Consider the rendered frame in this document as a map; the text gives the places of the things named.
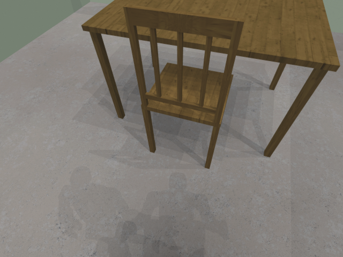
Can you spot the table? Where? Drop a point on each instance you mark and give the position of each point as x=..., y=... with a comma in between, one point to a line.
x=295, y=32

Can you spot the chair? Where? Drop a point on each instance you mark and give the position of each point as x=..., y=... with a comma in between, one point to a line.
x=190, y=93

